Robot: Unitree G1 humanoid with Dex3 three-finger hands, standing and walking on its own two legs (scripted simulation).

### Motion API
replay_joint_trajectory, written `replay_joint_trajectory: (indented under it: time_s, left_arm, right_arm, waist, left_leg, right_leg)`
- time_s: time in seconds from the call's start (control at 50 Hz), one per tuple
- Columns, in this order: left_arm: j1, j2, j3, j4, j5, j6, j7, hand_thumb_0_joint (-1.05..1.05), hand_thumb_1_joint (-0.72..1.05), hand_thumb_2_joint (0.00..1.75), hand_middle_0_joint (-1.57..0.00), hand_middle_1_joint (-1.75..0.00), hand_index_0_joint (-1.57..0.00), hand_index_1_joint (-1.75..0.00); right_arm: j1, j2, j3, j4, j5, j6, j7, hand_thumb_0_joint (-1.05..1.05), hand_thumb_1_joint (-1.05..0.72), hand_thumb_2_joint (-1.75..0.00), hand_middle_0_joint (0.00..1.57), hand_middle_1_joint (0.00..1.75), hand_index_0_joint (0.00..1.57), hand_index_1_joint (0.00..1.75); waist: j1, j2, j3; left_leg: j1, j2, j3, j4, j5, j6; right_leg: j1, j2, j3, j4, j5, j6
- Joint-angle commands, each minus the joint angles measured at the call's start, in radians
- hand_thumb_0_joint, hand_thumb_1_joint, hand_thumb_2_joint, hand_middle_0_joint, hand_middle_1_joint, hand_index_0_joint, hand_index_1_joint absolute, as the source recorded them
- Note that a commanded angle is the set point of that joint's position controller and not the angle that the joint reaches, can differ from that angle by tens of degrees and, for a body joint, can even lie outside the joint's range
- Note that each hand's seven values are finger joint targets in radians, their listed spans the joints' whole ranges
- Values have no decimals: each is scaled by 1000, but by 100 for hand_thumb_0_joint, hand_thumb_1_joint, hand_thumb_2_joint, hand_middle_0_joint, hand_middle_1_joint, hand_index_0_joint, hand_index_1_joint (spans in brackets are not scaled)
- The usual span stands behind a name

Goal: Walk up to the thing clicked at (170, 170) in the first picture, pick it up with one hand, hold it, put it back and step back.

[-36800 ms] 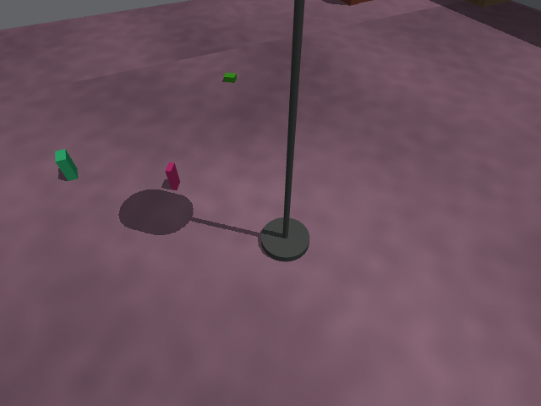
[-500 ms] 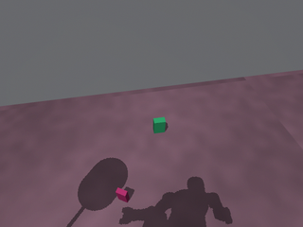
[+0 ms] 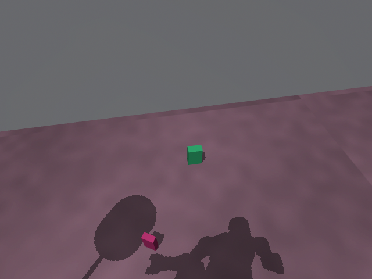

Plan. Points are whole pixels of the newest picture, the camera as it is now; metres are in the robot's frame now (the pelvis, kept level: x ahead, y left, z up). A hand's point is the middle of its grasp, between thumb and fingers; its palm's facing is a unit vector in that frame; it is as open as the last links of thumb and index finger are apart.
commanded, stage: go down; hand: left
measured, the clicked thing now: (150, 241) +0.40 +0.20 -0.71
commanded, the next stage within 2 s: none
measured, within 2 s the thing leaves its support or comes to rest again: neither
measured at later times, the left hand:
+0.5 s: hand out of the picture +0.15 +0.28 -0.19, palm faces +0.06 -0.94 -0.32, open 15.8 cm
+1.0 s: hand out of the picture +0.13 +0.29 -0.21, palm faces +0.10 -0.95 -0.30, open 17.3 cm
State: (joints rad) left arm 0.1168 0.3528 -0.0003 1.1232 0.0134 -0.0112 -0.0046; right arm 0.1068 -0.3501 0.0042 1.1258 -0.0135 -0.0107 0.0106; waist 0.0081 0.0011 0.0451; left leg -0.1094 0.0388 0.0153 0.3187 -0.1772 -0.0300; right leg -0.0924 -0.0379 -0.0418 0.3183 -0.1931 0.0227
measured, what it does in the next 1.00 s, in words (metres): lowers itself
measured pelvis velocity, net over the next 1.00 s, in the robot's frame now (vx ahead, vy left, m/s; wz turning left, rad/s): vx -0.02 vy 0.01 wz -0.01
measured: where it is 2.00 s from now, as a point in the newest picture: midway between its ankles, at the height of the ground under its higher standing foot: outside the picture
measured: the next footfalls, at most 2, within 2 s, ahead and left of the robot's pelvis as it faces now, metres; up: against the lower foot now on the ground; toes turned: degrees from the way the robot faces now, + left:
none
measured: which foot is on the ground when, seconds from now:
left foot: down 0.00-1.00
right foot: down 0.00-1.00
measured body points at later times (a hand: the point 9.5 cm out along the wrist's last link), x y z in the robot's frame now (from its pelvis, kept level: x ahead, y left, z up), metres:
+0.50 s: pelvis -0.01 +0.01 -0.05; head +0.06 +0.02 +0.39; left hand +0.14 +0.33 -0.17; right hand +0.09 -0.26 -0.16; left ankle +0.00 +0.14 -0.75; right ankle -0.01 -0.13 -0.75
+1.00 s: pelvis -0.02 +0.01 -0.10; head +0.06 +0.04 +0.34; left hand +0.12 +0.34 -0.19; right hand +0.15 -0.24 -0.17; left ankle +0.00 +0.14 -0.75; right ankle -0.01 -0.13 -0.75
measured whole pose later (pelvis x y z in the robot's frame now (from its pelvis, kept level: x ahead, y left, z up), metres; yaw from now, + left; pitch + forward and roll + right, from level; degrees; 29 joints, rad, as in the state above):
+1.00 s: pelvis -0.02 +0.01 -0.10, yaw +0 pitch +17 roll -3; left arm 0.28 0.36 0.28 0.41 0.00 0.22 -0.11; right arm 0.21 -0.23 -0.01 0.55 -0.01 -0.18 -0.08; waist -0.03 -0.01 -0.12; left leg -0.94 0.06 -0.04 1.16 -0.52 -0.02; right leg -0.88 -0.03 -0.05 1.11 -0.51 0.03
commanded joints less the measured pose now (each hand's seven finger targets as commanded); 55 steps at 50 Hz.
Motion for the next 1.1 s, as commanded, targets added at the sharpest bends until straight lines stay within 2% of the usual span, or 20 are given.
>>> replay_joint_trajectory:
  time_s: [0.0, 0.02, 0.04, 0.06, 0.1, 0.14, 0.18, 0.24, 0.3, 0.34, 0.44, 0.48, 0.5, 0.64, 0.8, 0.92, 0.96, 0.98, 1.02, 1.08]
  left_arm:
    - [-380, 47, 48, -402, -56, -111, 24, 0, 74, 74, -10, -14, -4, -14]
    - [-503, 96, 64, -341, -54, -105, 33, 0, 66, 66, -2, -6, -1, -6]
    - [-328, 179, 126, -167, -36, -63, 42, 0, 58, 58, -1, -2, -1, -1]
    - [-231, 186, 148, -87, -32, -41, 32, 0, 50, 50, 0, -4, -2, -3]
    - [-331, 276, 197, -179, 0, -53, 24, 0, 34, 34, -1, -5, -2, -4]
    - [-149, 246, 225, -68, 36, -27, 0, 0, 21, 18, -2, -6, -3, -4]
    - [-58, 251, 271, -116, 57, -7, -15, 0, 11, 15, -3, -6, -4, -4]
    - [-108, 192, 251, -167, 56, 41, -19, 0, -2, 13, -4, -7, -5, -5]
    - [-128, 220, 286, -230, 53, 63, -25, 0, -22, 9, -5, -7, -6, -6]
    - [-83, 186, 280, -267, 43, 64, -39, 0, -34, 6, -6, -6, -7, -6]
    - [-69, 195, 296, -485, 32, 67, -60, 0, -50, 4, -6, -7, -7, -7]
    - [-46, 187, 296, -557, 29, 75, -60, 0, -54, 3, -7, -8, -8, -7]
    - [-35, 210, 313, -587, 30, 81, -57, 0, -54, 4, -6, -7, -7, -7]
    - [73, 199, 322, -736, 17, 163, -55, 0, -53, 3, -7, -5, -7, -5]
    - [150, 190, 344, -810, 4, 216, -68, 0, -52, 3, -6, -4, -7, -4]
    - [186, 206, 371, -859, -13, 194, -103, 0, -53, 0, -7, -3, -7, -2]
    - [190, 230, 399, -863, -15, 188, -105, 0, -51, 1, -6, -2, -7, -2]
    - [169, 212, 384, -869, -20, 180, -110, 0, -53, 0, -7, -2, -7, -2]
    - [74, 223, 399, -822, -30, 146, -120, 0, -55, 0, -7, -2, -8, -1]
    - [-63, 282, 453, -732, -43, 55, -151, 0, -53, 1, -6, -3, -7, -2]
  right_arm:
    - [-18, -48, 1, -341, 70, -65, -39, 0, -90, -92, 20, 30, 20, 30]
    - [31, -73, -4, -283, 70, -63, -49, 0, -94, -91, 20, 30, 20, 30]
    - [67, -103, -18, -269, 65, -51, -54, 0, -97, -92, 20, 30, 20, 30]
    - [75, -106, -29, -293, 68, -40, -53, 0, -94, -91, 20, 30, 20, 30]
    - [116, -107, -62, -331, 57, -48, -66, 0, -92, -91, 20, 30, 20, 30]
    - [150, -95, -78, -358, 38, -53, -56, 0, -90, -90, 20, 30, 20, 30]
    - [149, -91, -95, -402, 31, -56, -46, 0, -89, -90, 20, 30, 20, 30]
    - [120, -70, -88, -466, 31, -60, -43, 0, -87, -89, 20, 30, 20, 30]
    - [107, -72, -96, -508, 32, -74, -36, 0, -86, -89, 20, 30, 20, 30]
    - [116, -70, -97, -538, 32, -86, -31, 0, -85, -89, 20, 30, 20, 30]
    - [127, -64, -101, -591, 33, -118, -40, 0, -83, -88, 20, 30, 20, 30]
    - [130, -64, -105, -604, 33, -130, -49, 0, -84, -88, 20, 30, 20, 30]
    - [131, -65, -106, -610, 32, -135, -54, 0, -83, -88, 20, 30, 20, 30]
    - [121, -54, -89, -645, 27, -162, -82, 0, -85, -88, 20, 30, 20, 30]
    - [114, -37, -78, -683, 17, -192, -108, 0, -88, -89, 20, 30, 20, 30]
    - [110, -36, -80, -702, 12, -212, -110, 0, -90, -90, 20, 30, 20, 30]
    - [118, -35, -80, -705, 11, -218, -109, 0, -90, -90, 20, 30, 20, 30]
    - [114, -34, -78, -709, 10, -221, -107, 0, -91, -90, 20, 30, 20, 30]
    - [103, -42, -76, -698, 9, -232, -106, 0, -92, -90, 20, 30, 20, 30]
    - [96, -50, -81, -681, 4, -253, -103, 0, -93, -90, 20, 30, 20, 30]
  waist:
    - [-131, -7, 16]
    - [-102, -17, -27]
    - [-84, -48, -24]
    - [-45, -46, -18]
    - [-37, -35, -181]
    - [-24, -34, -231]
    - [25, 47, -307]
    - [8, 50, -275]
    - [3, 47, -256]
    - [-8, 23, -256]
    - [-23, 51, -317]
    - [-36, 65, -352]
    - [-30, 74, -356]
    - [-39, 88, -362]
    - [-48, 86, -359]
    - [-34, 115, -392]
    - [-31, 99, -382]
    - [-46, 95, -387]
    - [-59, 88, -356]
    - [-64, 74, -355]
  left_leg:
    - [-100, -38, 45, 29, -7, 40]
    - [-97, -44, 38, 46, -22, 43]
    - [-127, -50, 40, 71, -44, 45]
    - [-167, -45, 42, 100, -16, 42]
    - [-154, -44, 33, 150, 53, 42]
    - [-218, -49, 27, 214, 97, 39]
    - [-228, -57, 31, 251, 141, 27]
    - [-280, -53, 25, 278, 112, 21]
    - [-361, -39, 13, 347, 69, 21]
    - [-406, -32, 8, 388, 24, 25]
    - [-455, -19, -11, 463, -14, 28]
    - [-447, -11, -16, 485, -12, 26]
    - [-460, -10, -19, 496, -14, 25]
    - [-515, -9, -23, 562, -39, 27]
    - [-584, -11, -27, 634, -33, 32]
    - [-626, -8, -41, 671, -35, 28]
    - [-657, -12, -37, 685, -69, 34]
    - [-672, -11, -39, 699, -80, 34]
    - [-728, -7, -47, 732, -121, 34]
    - [-854, -12, -41, 836, -221, 44]
  right_leg:
    - [-232, 27, 18, 17, 69, -21]
    - [-189, 25, 6, 29, 44, -20]
    - [-193, 29, -2, 39, 4, -24]
    - [-203, 35, -12, 69, 5, -28]
    - [-188, 28, 1, 132, 91, -25]
    - [-193, 24, 2, 198, 141, -28]
    - [-182, 26, 6, 239, 157, -38]
    - [-234, 32, 3, 261, 114, -40]
    - [-332, 40, -5, 325, 52, -42]
    - [-380, 44, -11, 367, 4, -41]
    - [-472, 44, -11, 459, -30, -41]
    - [-503, 46, -12, 492, -35, -41]
    - [-516, 45, -11, 504, -40, -41]
    - [-566, 41, -7, 556, -57, -37]
    - [-626, 38, -11, 605, -52, -34]
    - [-688, 40, -15, 668, -75, -41]
    - [-692, 37, -13, 671, -94, -39]
    - [-707, 37, -10, 681, -99, -39]
    - [-782, 37, -9, 723, -140, -39]
    - [-909, 32, 1, 809, -220, -37]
